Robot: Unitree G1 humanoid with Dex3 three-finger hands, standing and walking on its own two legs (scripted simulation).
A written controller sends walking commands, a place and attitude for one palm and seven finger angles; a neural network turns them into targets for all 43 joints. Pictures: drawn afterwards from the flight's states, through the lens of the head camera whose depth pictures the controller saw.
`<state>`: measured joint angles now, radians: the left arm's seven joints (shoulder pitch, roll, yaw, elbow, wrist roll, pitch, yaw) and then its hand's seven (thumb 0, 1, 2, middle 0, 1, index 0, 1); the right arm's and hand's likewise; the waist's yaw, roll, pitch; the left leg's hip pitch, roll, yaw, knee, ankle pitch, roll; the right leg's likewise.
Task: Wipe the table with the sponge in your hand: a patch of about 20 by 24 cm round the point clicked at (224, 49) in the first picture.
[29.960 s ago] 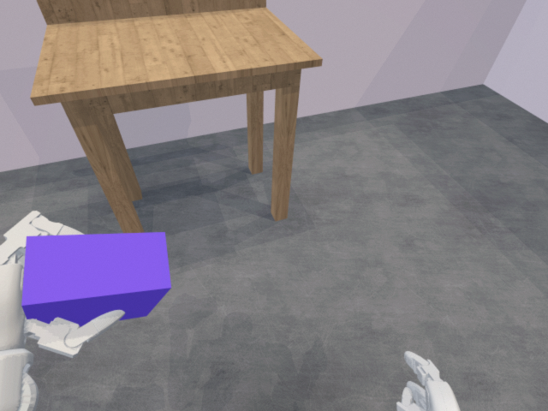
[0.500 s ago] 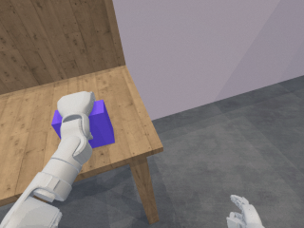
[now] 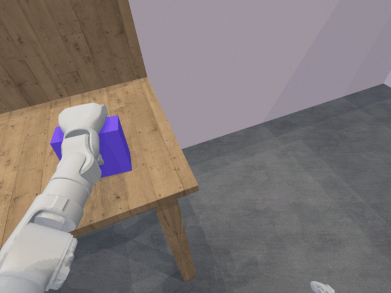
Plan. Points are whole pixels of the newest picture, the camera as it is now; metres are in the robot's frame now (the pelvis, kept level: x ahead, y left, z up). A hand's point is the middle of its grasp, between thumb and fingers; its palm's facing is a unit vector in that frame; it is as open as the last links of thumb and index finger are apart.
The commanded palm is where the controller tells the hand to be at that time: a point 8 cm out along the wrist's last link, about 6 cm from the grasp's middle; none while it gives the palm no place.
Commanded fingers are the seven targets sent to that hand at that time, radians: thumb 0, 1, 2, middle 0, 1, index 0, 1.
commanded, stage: wipe forward along the third lane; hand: left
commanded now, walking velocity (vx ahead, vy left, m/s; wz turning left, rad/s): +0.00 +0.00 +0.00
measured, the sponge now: (98, 156) +0.39 +0.26 +0.08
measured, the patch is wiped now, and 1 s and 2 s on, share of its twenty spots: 0.80 0.85 0.85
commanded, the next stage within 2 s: wipe back along the third lane in 0.72 s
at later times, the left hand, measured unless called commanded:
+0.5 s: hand (92, 122) +0.46 +0.28 +0.13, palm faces -0.07 +0.02 -1.00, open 10.4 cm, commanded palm +0.44 +0.29 +0.16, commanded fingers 0.00 0.10 1.30 -1.20 -1.60 -1.20 -1.60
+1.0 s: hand (90, 115) +0.49 +0.30 +0.13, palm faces -0.05 +0.04 -1.00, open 10.4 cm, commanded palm +0.45 +0.29 +0.15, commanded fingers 0.00 0.10 1.30 -1.20 -1.60 -1.20 -1.60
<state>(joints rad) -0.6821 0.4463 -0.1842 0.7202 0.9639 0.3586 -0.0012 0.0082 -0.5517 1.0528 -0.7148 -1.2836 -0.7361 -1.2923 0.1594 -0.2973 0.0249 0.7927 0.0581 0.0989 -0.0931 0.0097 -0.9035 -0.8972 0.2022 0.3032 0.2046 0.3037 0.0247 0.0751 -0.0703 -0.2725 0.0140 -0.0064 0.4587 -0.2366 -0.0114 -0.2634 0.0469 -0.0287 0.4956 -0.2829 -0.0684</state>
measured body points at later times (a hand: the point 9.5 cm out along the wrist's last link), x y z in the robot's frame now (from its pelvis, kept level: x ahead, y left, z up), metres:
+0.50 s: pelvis +0.01 +0.01 +0.00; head +0.03 -0.01 +0.45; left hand +0.46 +0.28 +0.18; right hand +0.09 -0.26 -0.14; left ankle +0.00 +0.14 -0.74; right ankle -0.02 -0.07 -0.74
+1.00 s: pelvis +0.02 +0.04 +0.00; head +0.05 +0.02 +0.45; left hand +0.48 +0.29 +0.18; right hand +0.06 -0.23 -0.14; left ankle +0.00 +0.14 -0.74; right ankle -0.02 -0.07 -0.74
